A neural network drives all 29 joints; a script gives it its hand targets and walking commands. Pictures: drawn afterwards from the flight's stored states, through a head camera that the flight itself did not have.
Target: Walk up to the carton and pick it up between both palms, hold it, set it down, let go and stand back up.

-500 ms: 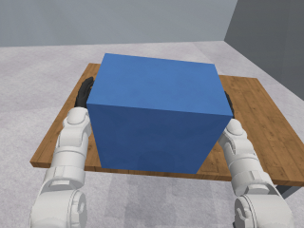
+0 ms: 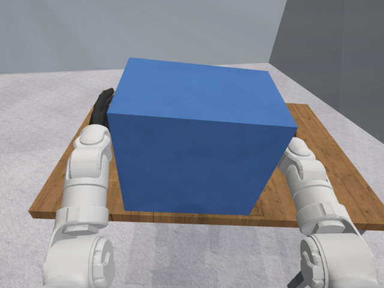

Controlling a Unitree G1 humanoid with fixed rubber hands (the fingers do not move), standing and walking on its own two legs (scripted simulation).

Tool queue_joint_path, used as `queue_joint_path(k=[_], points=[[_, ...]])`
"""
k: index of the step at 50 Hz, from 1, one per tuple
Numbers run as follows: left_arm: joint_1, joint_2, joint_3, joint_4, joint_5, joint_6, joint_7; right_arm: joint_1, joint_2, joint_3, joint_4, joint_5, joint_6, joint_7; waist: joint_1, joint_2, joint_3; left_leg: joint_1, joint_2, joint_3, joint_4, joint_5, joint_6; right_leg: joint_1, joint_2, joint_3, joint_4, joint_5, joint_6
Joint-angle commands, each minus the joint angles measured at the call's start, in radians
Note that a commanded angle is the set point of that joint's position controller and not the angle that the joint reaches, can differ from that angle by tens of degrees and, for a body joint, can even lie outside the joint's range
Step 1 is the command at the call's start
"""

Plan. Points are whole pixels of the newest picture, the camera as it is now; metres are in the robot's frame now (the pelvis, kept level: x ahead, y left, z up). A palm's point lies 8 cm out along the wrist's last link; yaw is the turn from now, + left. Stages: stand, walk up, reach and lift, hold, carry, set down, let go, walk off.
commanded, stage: reach and lift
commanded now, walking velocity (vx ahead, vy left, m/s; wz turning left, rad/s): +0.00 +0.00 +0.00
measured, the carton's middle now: (194, 143) +0.39 +0.01 +0.15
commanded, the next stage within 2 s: hold in 1.36 s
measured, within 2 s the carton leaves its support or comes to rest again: neither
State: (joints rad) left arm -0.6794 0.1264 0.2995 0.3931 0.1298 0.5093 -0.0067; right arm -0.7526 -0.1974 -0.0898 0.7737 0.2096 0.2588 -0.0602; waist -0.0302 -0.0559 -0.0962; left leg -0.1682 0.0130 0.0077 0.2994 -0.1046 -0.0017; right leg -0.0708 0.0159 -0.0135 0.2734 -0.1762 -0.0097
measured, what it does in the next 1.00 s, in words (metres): stands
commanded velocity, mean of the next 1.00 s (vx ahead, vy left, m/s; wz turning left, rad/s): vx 0.00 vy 0.00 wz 0.00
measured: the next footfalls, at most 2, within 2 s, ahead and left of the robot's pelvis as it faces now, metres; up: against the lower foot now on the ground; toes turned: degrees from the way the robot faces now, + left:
none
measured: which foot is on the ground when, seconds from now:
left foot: down 0.00-1.00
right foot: down 0.00-1.00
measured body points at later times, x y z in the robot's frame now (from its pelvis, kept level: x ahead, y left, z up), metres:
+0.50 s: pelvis +0.01 +0.01 +0.00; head -0.06 +0.03 +0.44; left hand +0.39 +0.21 +0.23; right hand +0.40 -0.18 +0.24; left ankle +0.04 +0.12 -0.75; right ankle -0.02 -0.11 -0.75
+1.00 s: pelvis +0.01 +0.00 +0.00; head -0.07 +0.01 +0.44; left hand +0.38 +0.21 +0.25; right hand +0.40 -0.18 +0.26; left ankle +0.04 +0.12 -0.75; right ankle -0.02 -0.11 -0.75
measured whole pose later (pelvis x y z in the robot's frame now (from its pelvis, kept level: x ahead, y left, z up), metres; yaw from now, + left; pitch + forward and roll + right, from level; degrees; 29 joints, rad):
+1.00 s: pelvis +0.01 +0.00 +0.00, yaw +0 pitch -2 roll -1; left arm -0.75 0.18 0.33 0.28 0.14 0.76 -0.04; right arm -0.93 -0.26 0.01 0.70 0.35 0.55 -0.15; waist -0.05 -0.02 -0.16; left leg -0.17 0.02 -0.01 0.34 -0.14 -0.01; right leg -0.05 0.03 -0.01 0.26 -0.18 -0.02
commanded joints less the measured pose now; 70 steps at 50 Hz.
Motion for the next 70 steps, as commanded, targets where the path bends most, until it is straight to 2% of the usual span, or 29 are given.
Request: queue_joint_path(k=[1, 4, 6, 9, 12, 14, 15, 18, 20, 22, 25, 26, 28, 29, 30, 32, 35, 38, 41, 42, 44, 48, 49, 53, 59, 61, 63, 67, 70], points=[[-0.676, -0.569, -0.477, -0.169, -0.136, -0.016, -0.131, -0.795, 0.595, 0.314, -0.378, 0.084, -0.05, 0.091, -0.019, 0.076, -0.424, 0.27, -0.044, 0.009, 0.031, 0.215, -0.012, -0.028, 0.023, -0.021, -0.035, 0.233, 0.047], [-0.65, -0.544, -0.469, -0.181, -0.136, 0.024, -0.137, -0.792, 0.596, 0.336, -0.394, 0.115, -0.007, 0.08, -0.016, 0.074, -0.401, 0.244, -0.051, 0.009, 0.021, 0.167, 0.001, -0.022, 0.016, -0.004, -0.03, 0.238, 0.062], [-0.58, -0.504, -0.421, -0.098, -0.119, 0.061, -0.158, -0.741, 0.589, 0.337, -0.346, 0.127, 0.038, 0.068, -0.011, 0.031, -0.283, 0.182, -0.053, 0.008, -0.004, 0.096, 0.02, -0.026, 0.004, 0.01, -0.043, 0.193, 0.072], [-0.597, -0.469, -0.352, -0.072, -0.088, 0.089, -0.194, -0.765, 0.596, 0.314, -0.304, 0.13, 0.083, 0.055, -0.007, 0.001, -0.239, 0.169, -0.045, 0.004, -0.025, 0.045, 0.034, -0.025, -0.007, 0.009, -0.053, 0.154, 0.075], [-0.734, -0.519, -0.434, -0.216, -0.153, 0.075, -0.188, -0.896, 0.631, 0.364, -0.494, 0.164, 0.069, 0.046, -0.004, 0.039, -0.432, 0.219, -0.051, -0.003, 0.03, 0.172, 0.009, 0.012, 0.012, 0.002, -0.025, 0.255, 0.064], [-0.783, -0.56, -0.501, -0.297, -0.19, 0.063, -0.158, -0.925, 0.632, 0.394, -0.57, 0.197, 0.072, 0.043, -0.027, 0.085, -0.543, 0.285, -0.044, -0.017, 0.072, 0.301, -0.02, 0.028, 0.033, -0.01, -0.004, 0.362, 0.059], [-0.783, -0.576, -0.524, -0.323, -0.2, 0.062, -0.144, -0.914, 0.601, 0.391, -0.582, 0.2, 0.075, 0.047, -0.056, 0.105, -0.568, 0.328, -0.042, -0.029, 0.084, 0.347, -0.035, 0.021, 0.047, -0.012, -0.008, 0.359, 0.049], [-0.683, -0.558, -0.553, -0.307, -0.193, 0.118, -0.132, -0.783, 0.545, 0.372, -0.46, 0.237, 0.129, 0.061, -0.077, 0.148, -0.419, 0.336, -0.027, -0.032, 0.063, 0.32, -0.041, -0.083, 0.043, -0.006, -0.036, 0.266, 0.038], [-0.614, -0.522, -0.507, -0.267, -0.173, 0.167, -0.143, -0.721, 0.488, 0.364, -0.387, 0.255, 0.181, 0.071, -0.063, 0.11, -0.319, 0.301, -0.019, -0.036, 0.027, 0.271, -0.036, -0.091, 0.045, 0.001, -0.052, 0.203, 0.03], [-0.587, -0.487, -0.464, -0.241, -0.16, 0.198, -0.16, -0.746, 0.482, 0.369, -0.396, 0.268, 0.215, 0.067, -0.054, 0.069, -0.279, 0.254, -0.023, -0.022, 0.004, 0.21, -0.017, -0.067, 0.032, 0.008, -0.059, 0.18, 0.037], [-0.673, -0.488, -0.43, -0.283, -0.141, 0.209, -0.172, -0.84, 0.496, 0.343, -0.415, 0.265, 0.227, 0.077, -0.018, 0.095, -0.291, 0.221, -0.022, -0.02, -0.004, 0.164, -0.016, -0.049, 0.035, 0.017, -0.059, 0.132, 0.023], [-0.701, -0.5, -0.431, -0.273, -0.144, 0.205, -0.171, -0.855, 0.5, 0.321, -0.404, 0.263, 0.226, 0.082, -0.033, 0.109, -0.301, 0.217, -0.022, -0.03, 0.005, 0.149, -0.02, -0.054, 0.034, 0.019, -0.056, 0.111, 0.015], [-0.768, -0.523, -0.459, -0.354, -0.171, 0.179, -0.157, -0.888, 0.521, 0.305, -0.459, 0.254, 0.206, 0.092, -0.027, 0.118, -0.425, 0.259, -0.019, -0.031, 0.027, 0.204, -0.033, -0.036, 0.047, 0.015, -0.043, 0.164, 0.017], [-0.786, -0.523, -0.449, -0.325, -0.175, 0.175, -0.149, -0.901, 0.526, 0.319, -0.457, 0.259, 0.202, 0.096, -0.027, 0.109, -0.426, 0.274, -0.018, -0.031, 0.04, 0.234, -0.028, -0.042, 0.052, 0.006, -0.047, 0.203, 0.019], [-0.806, -0.544, -0.478, -0.379, -0.184, 0.169, -0.14, -0.905, 0.537, 0.324, -0.492, 0.257, 0.194, 0.1, -0.042, 0.124, -0.481, 0.288, -0.024, -0.029, 0.054, 0.272, -0.038, -0.02, 0.056, 0.005, -0.041, 0.227, 0.022], [-0.795, -0.538, -0.485, -0.384, -0.195, 0.164, -0.128, -0.928, 0.551, 0.36, -0.516, 0.266, 0.193, 0.103, -0.021, 0.087, -0.521, 0.286, -0.029, -0.024, 0.069, 0.297, -0.034, -0.012, 0.059, 0.006, -0.019, 0.274, 0.036], [-0.744, -0.498, -0.451, -0.334, -0.174, 0.194, -0.128, -0.881, 0.532, 0.379, -0.47, 0.294, 0.218, 0.087, -0.018, 0.093, -0.448, 0.256, -0.034, -0.025, 0.058, 0.276, -0.021, 0.001, 0.051, 0.021, -0.021, 0.336, 0.051], [-0.685, -0.439, -0.377, -0.189, -0.147, 0.232, -0.166, -0.852, 0.515, 0.358, -0.36, 0.283, 0.26, 0.071, -0.008, 0.041, -0.298, 0.179, -0.038, -0.008, 0.012, 0.148, 0.006, -0.008, 0.032, 0.039, -0.047, 0.252, 0.059], [-0.683, -0.425, -0.333, -0.135, -0.118, 0.232, -0.209, -0.871, 0.539, 0.323, -0.325, 0.265, 0.27, 0.064, -0.004, 0.027, -0.234, 0.163, -0.04, -0.011, 0.001, 0.095, 0.023, -0.018, 0.022, 0.036, -0.053, 0.217, 0.059], [-0.742, -0.411, -0.315, -0.159, -0.126, 0.221, -0.213, -0.917, 0.557, 0.332, -0.368, 0.263, 0.263, 0.059, 0.0, 0.021, -0.305, 0.166, -0.04, -0.013, 0.003, 0.1, 0.026, 0.014, 0.023, 0.043, -0.051, 0.241, 0.058], [-0.803, -0.46, -0.367, -0.243, -0.146, 0.205, -0.208, -0.955, 0.58, 0.323, -0.434, 0.268, 0.248, 0.047, -0.023, 0.08, -0.409, 0.194, -0.041, -0.015, 0.032, 0.158, 0.007, 0.04, 0.022, 0.04, -0.039, 0.269, 0.057], [-0.886, -0.5, -0.447, -0.308, -0.201, 0.182, -0.176, -0.963, 0.57, 0.341, -0.476, 0.287, 0.235, 0.035, -0.046, 0.114, -0.516, 0.268, -0.034, -0.025, 0.071, 0.282, -0.026, 0.023, 0.042, 0.021, -0.019, 0.358, 0.057], [-0.883, -0.506, -0.453, -0.314, -0.204, 0.187, -0.17, -0.962, 0.559, 0.33, -0.468, 0.285, 0.243, 0.037, -0.067, 0.106, -0.503, 0.267, -0.033, -0.036, 0.078, 0.279, -0.023, 0.002, 0.044, 0.026, -0.03, 0.34, 0.051], [-0.825, -0.488, -0.45, -0.199, -0.208, 0.222, -0.18, -0.918, 0.513, 0.297, -0.349, 0.288, 0.29, 0.047, -0.073, 0.098, -0.33, 0.194, -0.027, -0.037, 0.022, 0.157, -0.021, -0.067, 0.033, 0.036, -0.056, 0.188, 0.041], [-0.834, -0.457, -0.337, -0.132, -0.162, 0.238, -0.195, -0.987, 0.53, 0.303, -0.307, 0.306, 0.311, 0.051, -0.019, 0.08, -0.336, 0.151, -0.03, -0.033, 0.009, 0.12, -0.001, -0.008, 0.039, 0.04, -0.05, 0.187, 0.037], [-0.837, -0.454, -0.341, -0.143, -0.172, 0.231, -0.202, -0.993, 0.529, 0.31, -0.34, 0.316, 0.31, 0.047, -0.02, 0.058, -0.364, 0.164, -0.03, -0.035, 0.015, 0.168, -0.002, 0.004, 0.046, 0.045, -0.048, 0.222, 0.039], [-0.854, -0.473, -0.346, -0.166, -0.17, 0.228, -0.193, -1.004, 0.533, 0.307, -0.353, 0.317, 0.303, 0.049, -0.013, 0.098, -0.397, 0.186, -0.036, -0.03, 0.031, 0.181, -0.013, -0.002, 0.047, 0.045, -0.047, 0.224, 0.036], [-0.905, -0.459, -0.346, -0.204, -0.189, 0.236, -0.173, -1.051, 0.546, 0.312, -0.366, 0.328, 0.308, 0.059, -0.007, 0.065, -0.435, 0.176, -0.034, -0.034, 0.037, 0.172, -0.001, -0.006, 0.055, 0.043, -0.044, 0.217, 0.042], [-0.903, -0.462, -0.368, -0.218, -0.21, 0.244, -0.166, -1.048, 0.55, 0.323, -0.401, 0.348, 0.318, 0.052, -0.01, 0.081, -0.471, 0.188, -0.032, -0.028, 0.045, 0.211, -0.011, 0.012, 0.048, 0.043, -0.029, 0.281, 0.05]])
